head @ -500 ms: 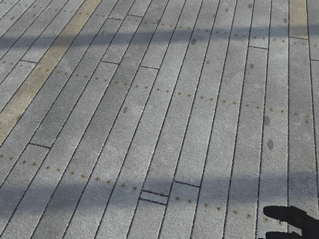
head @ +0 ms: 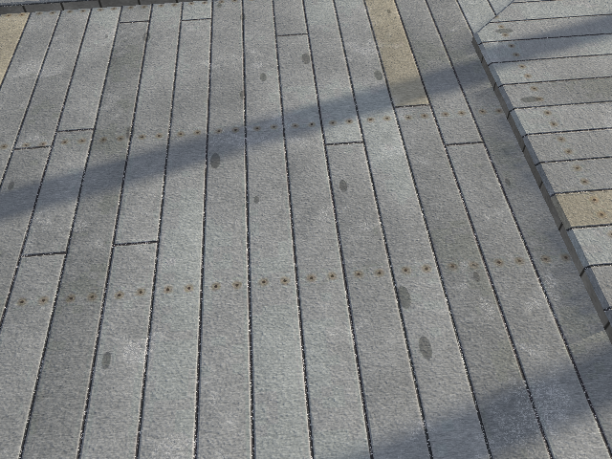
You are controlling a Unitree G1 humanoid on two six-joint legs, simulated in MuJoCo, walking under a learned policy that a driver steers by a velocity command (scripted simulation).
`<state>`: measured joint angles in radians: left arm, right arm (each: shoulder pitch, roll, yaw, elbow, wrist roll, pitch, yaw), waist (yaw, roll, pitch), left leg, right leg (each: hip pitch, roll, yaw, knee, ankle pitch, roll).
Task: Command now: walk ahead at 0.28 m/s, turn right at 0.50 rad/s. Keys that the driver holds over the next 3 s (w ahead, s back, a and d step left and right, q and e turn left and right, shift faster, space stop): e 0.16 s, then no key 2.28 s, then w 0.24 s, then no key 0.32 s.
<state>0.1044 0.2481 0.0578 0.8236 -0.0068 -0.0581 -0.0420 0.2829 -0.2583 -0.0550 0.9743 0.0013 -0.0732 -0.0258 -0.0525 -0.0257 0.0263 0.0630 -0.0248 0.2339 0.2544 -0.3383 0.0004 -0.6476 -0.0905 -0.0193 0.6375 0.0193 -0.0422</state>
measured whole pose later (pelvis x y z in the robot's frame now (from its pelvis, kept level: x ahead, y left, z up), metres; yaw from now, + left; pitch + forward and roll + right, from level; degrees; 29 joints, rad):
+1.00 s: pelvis +0.19 +0.01 +0.00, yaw -11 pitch -1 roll +0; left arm 0.19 0.23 0.05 0.80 0.01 0.01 0.02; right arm 0.17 -0.23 -0.03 0.89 -0.01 -0.02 -0.02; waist -0.01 0.00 0.03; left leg -0.23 0.01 -0.01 0.57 -0.33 -0.01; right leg -0.26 0.05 0.07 0.57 -0.29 -0.01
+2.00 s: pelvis +0.19 +0.02 +0.00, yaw -11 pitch -1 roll +0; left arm 0.21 0.19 0.03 1.09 0.00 0.00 0.04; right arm 0.26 -0.19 -0.02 1.08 0.00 -0.02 -0.04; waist 0.00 0.00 0.04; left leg -0.19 -0.01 0.00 0.50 -0.28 0.01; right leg -0.23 0.02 0.08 0.50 -0.25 0.01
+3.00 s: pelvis +0.29 -0.04 +0.01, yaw -11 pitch +1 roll +0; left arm 0.36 0.16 0.00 1.10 0.01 -0.06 0.02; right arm 0.12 -0.23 -0.04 0.96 0.02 -0.04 -0.02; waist 0.03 0.03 0.03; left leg -0.46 0.04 0.00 0.70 -0.24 0.00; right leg -0.09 0.05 -0.04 0.36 -0.29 -0.05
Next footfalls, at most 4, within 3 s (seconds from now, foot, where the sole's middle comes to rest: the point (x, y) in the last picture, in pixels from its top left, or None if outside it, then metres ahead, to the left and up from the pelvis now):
0.06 right None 0.22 -0.11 -0.77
0.52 left None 0.24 0.13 -0.77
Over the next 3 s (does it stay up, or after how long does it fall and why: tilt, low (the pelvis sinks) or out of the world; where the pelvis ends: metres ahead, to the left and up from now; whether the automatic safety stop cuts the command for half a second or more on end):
stays up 0.29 -0.04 0.01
